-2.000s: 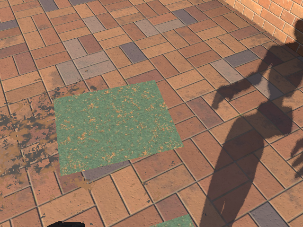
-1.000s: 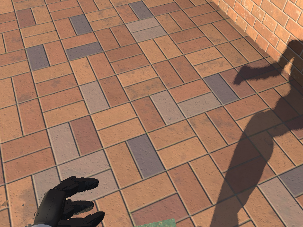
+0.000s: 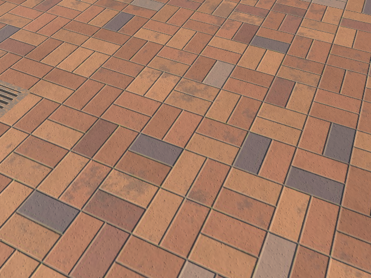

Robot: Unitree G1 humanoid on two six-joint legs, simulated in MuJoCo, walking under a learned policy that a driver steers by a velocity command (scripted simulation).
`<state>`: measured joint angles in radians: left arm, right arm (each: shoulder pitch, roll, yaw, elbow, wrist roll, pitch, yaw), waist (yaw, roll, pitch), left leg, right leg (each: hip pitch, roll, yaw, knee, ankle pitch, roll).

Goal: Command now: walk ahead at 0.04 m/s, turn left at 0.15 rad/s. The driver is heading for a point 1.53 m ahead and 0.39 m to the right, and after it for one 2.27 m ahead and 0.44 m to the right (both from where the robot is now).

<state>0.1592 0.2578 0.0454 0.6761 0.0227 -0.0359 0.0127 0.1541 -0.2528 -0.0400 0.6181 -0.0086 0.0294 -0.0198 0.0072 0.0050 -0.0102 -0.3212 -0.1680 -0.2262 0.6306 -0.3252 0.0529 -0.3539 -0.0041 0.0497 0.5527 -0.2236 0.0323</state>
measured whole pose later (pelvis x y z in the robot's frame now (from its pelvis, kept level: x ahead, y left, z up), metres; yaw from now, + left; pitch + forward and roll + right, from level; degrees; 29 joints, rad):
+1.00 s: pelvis +0.22 -0.04 +0.01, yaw +0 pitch +4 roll +0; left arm 0.58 0.23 0.04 0.87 0.02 -0.08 -0.02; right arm 0.05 -0.26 -0.04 0.61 -0.04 -0.03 0.07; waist 0.11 0.03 -0.03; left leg -0.72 0.07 0.05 0.80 -0.07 0.04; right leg 0.11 0.04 0.01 0.15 -0.32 -0.04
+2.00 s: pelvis +1.10 -0.15 -0.01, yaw -36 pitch +2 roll +0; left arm 0.45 0.31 0.07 0.87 0.00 -0.09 -0.01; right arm -0.01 -0.26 0.03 0.62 -0.05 -0.08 0.02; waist 0.13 0.02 0.05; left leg -0.60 0.06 -0.01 0.49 0.11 0.03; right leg 0.16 0.13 0.20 0.28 -0.41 -0.14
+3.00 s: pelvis +1.44 -0.25 +0.02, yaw -17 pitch +3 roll -3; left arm 0.04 0.25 0.04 0.71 0.06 -0.02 -0.04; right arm 0.53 -0.22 -0.06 0.89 -0.02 -0.01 0.02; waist -0.13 -0.03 -0.05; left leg -0.10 -0.04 -0.07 0.40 -0.35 0.09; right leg -0.65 -0.06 0.00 1.03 -0.18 0.06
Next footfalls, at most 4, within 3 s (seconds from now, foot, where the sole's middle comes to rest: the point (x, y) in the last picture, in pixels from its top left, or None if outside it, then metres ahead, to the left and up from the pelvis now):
1.12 left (173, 276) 0.51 0.08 -0.76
1.60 right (221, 180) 0.92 -0.11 -0.76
2.02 left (227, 105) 1.39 -0.17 -0.76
2.44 right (279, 110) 1.35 -0.44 -0.76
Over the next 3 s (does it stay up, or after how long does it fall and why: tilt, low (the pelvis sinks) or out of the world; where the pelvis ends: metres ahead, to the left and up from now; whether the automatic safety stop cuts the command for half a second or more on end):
stays up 1.44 -0.25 0.02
